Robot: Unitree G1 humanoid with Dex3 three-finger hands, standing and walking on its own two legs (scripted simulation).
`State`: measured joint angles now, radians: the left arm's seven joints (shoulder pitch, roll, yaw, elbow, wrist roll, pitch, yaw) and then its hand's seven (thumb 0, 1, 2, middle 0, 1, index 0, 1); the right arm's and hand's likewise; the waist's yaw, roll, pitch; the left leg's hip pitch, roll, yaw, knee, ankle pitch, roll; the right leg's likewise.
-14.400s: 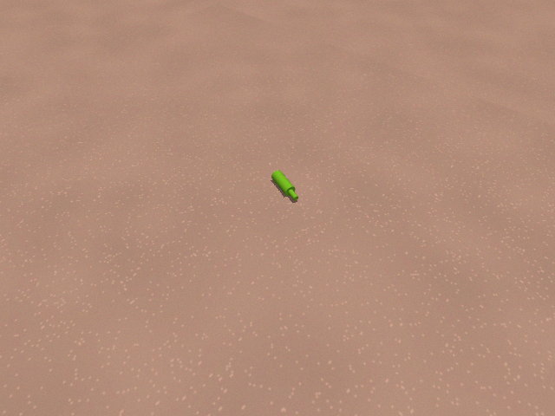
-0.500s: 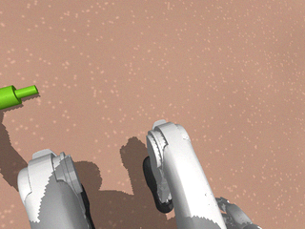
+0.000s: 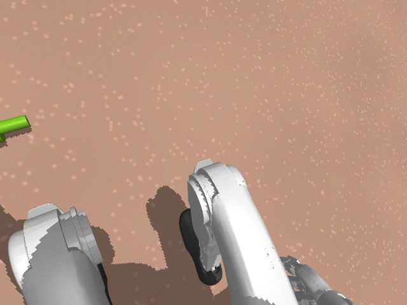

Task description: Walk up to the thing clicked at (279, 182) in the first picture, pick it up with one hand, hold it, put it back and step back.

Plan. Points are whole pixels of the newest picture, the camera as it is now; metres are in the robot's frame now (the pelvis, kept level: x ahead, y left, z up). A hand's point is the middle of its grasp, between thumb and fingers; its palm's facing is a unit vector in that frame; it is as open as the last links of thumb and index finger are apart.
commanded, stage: rest palm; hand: left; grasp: from above
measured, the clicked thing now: out of the picture +0.48 +0.33 -0.28
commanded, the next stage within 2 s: close in 1.24 s
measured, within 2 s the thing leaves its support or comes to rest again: neither
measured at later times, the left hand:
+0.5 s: hand out of the picture +0.46 +0.34 -0.24, palm faces -0.42 -0.15 -0.90, open 14.5 cm
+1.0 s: hand out of the picture +0.46 +0.33 -0.25, palm faces -0.42 -0.16 -0.90, open 14.4 cm
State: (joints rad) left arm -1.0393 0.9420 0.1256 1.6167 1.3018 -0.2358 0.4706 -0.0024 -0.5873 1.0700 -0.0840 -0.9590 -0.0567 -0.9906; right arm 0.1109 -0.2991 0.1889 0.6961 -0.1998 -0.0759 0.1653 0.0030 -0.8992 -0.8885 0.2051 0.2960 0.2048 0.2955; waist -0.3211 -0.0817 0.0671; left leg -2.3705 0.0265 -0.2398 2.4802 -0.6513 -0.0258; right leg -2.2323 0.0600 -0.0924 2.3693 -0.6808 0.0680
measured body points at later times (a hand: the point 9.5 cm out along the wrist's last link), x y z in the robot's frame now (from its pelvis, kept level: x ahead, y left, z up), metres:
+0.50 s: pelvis +0.01 +0.00 -0.01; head +0.28 +0.12 +0.33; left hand +0.48 +0.34 -0.19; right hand +0.06 -0.26 -0.08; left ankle +0.08 +0.14 -0.28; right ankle +0.11 -0.13 -0.28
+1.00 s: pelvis +0.00 +0.01 -0.01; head +0.28 +0.13 +0.32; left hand +0.47 +0.34 -0.20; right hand +0.06 -0.25 -0.07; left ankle +0.08 +0.14 -0.28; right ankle +0.11 -0.13 -0.28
